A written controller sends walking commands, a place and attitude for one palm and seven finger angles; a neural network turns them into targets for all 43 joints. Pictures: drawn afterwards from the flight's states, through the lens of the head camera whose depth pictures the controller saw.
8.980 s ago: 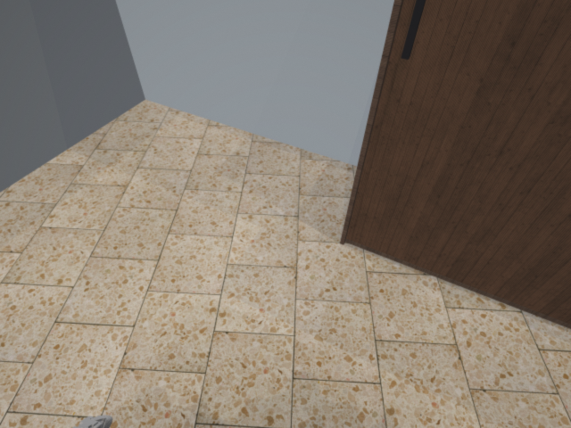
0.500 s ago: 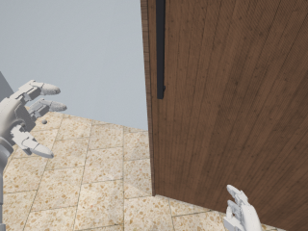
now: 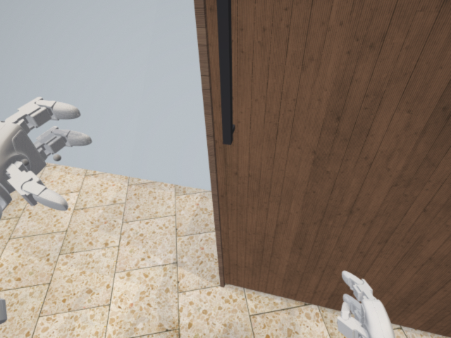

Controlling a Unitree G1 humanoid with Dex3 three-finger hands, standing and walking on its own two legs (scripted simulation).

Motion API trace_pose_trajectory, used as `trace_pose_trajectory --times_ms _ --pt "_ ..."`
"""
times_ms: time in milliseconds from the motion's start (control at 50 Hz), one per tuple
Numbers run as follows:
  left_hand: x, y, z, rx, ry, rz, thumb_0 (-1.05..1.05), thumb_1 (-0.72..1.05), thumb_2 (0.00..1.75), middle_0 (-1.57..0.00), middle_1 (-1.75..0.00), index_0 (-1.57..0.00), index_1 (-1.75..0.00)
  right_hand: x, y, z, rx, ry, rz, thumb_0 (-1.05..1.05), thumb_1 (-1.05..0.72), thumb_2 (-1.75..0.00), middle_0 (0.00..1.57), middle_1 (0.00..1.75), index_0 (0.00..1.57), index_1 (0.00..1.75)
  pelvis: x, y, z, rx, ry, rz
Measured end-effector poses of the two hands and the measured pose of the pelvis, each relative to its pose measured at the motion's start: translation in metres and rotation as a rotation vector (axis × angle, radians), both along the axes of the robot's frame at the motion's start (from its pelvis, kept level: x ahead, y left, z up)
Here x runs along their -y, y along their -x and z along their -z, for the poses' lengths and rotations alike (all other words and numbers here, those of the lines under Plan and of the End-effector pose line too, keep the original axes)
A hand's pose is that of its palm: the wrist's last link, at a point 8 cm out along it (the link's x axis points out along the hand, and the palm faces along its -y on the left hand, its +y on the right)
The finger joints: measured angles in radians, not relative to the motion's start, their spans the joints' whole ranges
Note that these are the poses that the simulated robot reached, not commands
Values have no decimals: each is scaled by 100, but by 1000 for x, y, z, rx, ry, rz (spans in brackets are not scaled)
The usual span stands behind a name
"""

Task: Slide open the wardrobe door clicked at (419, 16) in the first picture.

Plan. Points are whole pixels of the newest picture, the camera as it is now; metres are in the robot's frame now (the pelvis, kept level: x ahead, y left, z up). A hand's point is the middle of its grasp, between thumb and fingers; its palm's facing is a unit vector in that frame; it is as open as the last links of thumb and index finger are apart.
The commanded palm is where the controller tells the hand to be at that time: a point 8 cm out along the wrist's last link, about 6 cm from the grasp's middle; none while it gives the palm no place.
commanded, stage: raise the hand with hooked fingers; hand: left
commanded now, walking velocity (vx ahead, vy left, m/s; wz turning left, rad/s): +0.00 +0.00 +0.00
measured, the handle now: (228, 76) +0.52 +0.05 +0.26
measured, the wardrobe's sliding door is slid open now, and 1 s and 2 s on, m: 0.00 0.00 0.00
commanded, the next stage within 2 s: move the hooked fingers beside the handle in 0.18 s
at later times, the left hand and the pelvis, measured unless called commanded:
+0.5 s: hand (59, 147) +0.30 +0.28 +0.24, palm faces -0.05 -0.99 -0.10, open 14.0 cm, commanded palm +0.27 +0.31 +0.25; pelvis +0.00 +0.02 +0.00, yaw +1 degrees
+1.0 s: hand (112, 128) +0.34 +0.22 +0.24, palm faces -0.10 -0.99 -0.08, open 14.0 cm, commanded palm +0.33 +0.27 +0.24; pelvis +0.01 +0.01 +0.00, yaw +0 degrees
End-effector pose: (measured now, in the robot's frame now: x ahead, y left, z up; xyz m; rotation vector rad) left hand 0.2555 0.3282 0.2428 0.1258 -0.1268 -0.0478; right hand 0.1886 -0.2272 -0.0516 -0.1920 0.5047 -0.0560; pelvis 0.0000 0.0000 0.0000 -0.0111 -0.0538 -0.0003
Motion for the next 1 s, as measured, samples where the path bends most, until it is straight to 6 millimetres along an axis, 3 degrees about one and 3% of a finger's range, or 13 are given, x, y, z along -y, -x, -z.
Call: trace_pose_trajectory --times_ms 240,400,680,1000 --pt "-18 1 -9 -11 -10 -18 -1 -50 30 -31 -120 -30 -120 -34 -7 0 -9 -31 -58 1 -90 -90 20 30 20 30 -11 -3 -3 0 1 -8" --pt "-22 -8 -2 -32 19 -13 -1 -50 30 -31 -120 -30 -120 -40 -9 1 -27 -22 -71 1 -90 -90 21 30 20 30 -14 -4 -3 -8 4 -14" --pt "11 -54 1 -41 40 40 -1 -50 30 -31 -120 -30 -120 -30 -5 2 -55 -18 -11 1 -90 -90 20 30 20 30 -15 -8 -4 -26 1 2" --pt "52 -73 -3 -35 44 61 -1 -50 30 -31 -120 -30 -120 -18 -3 10 -104 -21 13 1 -91 -90 20 30 20 30 -8 -10 -4 -29 -4 -4"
